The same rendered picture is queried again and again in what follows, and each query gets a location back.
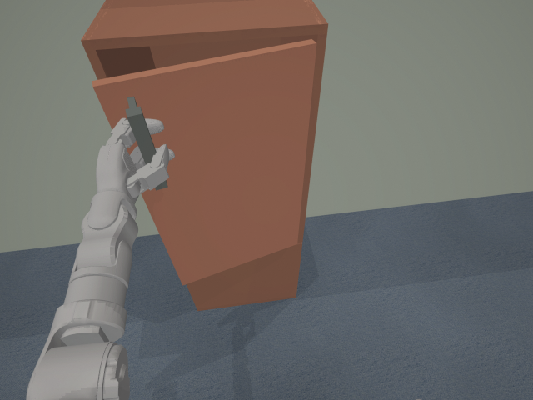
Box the cupboard door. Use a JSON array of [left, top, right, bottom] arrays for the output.
[[92, 39, 317, 286]]

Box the handle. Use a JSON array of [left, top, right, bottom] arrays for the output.
[[125, 97, 168, 190]]

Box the left robot upper arm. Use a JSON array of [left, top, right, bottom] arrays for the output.
[[30, 342, 130, 400]]

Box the robot left forearm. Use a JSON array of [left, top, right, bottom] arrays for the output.
[[26, 191, 138, 400]]

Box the robot left hand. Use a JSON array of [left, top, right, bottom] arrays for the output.
[[96, 118, 175, 205]]

